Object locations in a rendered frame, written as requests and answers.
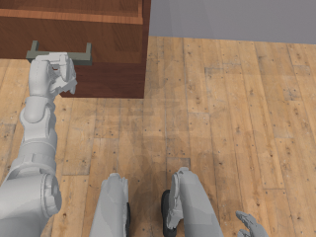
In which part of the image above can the drawer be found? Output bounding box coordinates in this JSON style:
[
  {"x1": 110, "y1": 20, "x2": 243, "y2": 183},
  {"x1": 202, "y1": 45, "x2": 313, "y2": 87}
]
[{"x1": 0, "y1": 0, "x2": 143, "y2": 64}]

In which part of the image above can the left robot thigh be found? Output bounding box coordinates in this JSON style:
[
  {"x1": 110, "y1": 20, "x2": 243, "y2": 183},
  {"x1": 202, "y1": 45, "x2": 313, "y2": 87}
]
[{"x1": 89, "y1": 176, "x2": 128, "y2": 237}]

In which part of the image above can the handle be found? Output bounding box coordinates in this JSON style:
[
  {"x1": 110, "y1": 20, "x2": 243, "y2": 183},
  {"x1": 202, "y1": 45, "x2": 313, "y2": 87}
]
[{"x1": 26, "y1": 40, "x2": 93, "y2": 66}]

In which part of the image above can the robot left forearm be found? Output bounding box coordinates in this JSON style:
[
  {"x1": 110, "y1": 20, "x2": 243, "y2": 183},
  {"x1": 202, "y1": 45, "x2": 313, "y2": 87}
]
[{"x1": 0, "y1": 95, "x2": 58, "y2": 190}]

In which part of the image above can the cabinet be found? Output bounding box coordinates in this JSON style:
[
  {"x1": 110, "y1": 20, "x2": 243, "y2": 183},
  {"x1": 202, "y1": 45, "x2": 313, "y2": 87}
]
[{"x1": 52, "y1": 0, "x2": 151, "y2": 99}]

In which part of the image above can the left robot hand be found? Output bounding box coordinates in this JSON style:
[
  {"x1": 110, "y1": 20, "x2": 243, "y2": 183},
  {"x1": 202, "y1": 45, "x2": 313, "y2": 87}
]
[{"x1": 29, "y1": 51, "x2": 78, "y2": 101}]

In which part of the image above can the robot right shin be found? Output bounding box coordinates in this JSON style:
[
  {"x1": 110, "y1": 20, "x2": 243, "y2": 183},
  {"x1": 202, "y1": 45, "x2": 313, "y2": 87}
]
[{"x1": 166, "y1": 167, "x2": 196, "y2": 228}]

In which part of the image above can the robot left upper arm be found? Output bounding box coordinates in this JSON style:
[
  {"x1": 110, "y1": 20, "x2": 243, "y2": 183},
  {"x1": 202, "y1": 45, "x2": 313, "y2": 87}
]
[{"x1": 0, "y1": 173, "x2": 62, "y2": 237}]

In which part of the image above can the right robot hand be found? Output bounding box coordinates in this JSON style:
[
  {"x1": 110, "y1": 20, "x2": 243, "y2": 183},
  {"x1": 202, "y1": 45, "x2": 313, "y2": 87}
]
[{"x1": 235, "y1": 210, "x2": 269, "y2": 237}]

